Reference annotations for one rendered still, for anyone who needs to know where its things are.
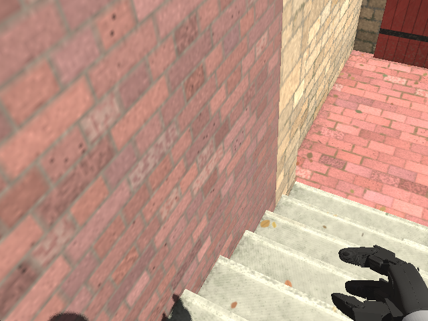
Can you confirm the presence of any right robot hand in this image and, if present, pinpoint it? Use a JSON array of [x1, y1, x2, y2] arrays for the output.
[[331, 245, 428, 321]]

